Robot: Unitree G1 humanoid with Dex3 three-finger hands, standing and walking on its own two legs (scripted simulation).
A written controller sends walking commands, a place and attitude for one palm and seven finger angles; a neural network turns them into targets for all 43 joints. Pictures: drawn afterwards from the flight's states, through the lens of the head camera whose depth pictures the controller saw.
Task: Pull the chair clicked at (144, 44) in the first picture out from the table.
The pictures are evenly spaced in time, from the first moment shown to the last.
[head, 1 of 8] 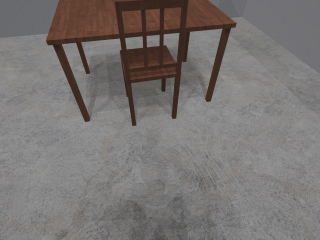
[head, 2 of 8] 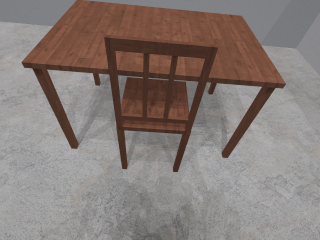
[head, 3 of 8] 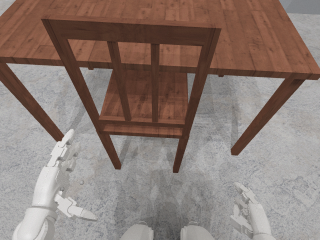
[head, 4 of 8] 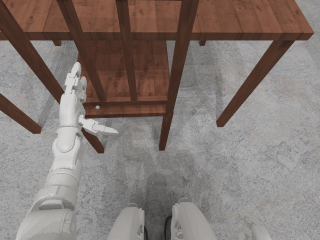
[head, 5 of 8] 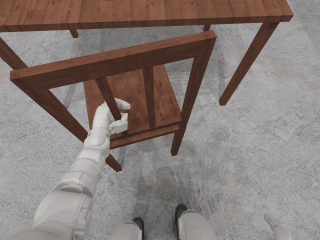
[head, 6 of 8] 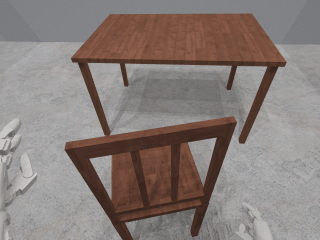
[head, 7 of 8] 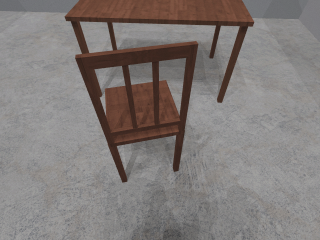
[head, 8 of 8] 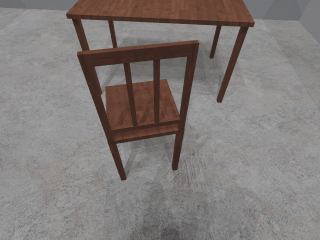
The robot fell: no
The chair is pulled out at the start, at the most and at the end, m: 0.00 0.61 0.61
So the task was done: yes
